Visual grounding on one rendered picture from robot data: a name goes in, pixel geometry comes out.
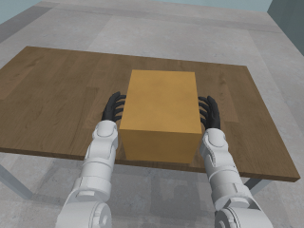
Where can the table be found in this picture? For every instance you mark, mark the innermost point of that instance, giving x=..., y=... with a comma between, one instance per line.
x=51, y=100

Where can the robot left upper arm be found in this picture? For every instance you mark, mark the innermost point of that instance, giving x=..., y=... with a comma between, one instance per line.
x=85, y=214

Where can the right robot hand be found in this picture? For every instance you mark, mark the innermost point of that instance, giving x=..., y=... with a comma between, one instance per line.
x=212, y=118

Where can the left robot hand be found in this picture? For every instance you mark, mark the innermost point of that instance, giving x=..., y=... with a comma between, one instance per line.
x=110, y=110

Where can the robot right forearm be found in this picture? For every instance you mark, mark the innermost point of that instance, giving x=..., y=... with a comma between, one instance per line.
x=227, y=187

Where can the carton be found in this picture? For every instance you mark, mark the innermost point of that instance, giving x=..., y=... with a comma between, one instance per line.
x=161, y=116

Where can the robot left forearm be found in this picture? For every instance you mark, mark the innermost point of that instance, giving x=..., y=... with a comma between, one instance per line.
x=93, y=183

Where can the robot right upper arm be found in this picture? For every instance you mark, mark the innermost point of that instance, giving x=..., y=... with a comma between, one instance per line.
x=236, y=217

